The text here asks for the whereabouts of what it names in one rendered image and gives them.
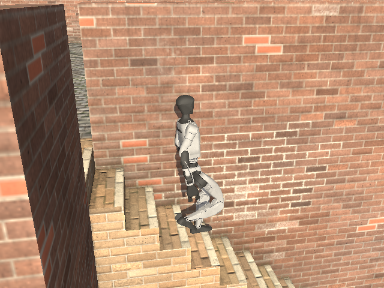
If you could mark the stairs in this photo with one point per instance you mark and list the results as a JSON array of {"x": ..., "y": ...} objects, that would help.
[{"x": 140, "y": 245}]

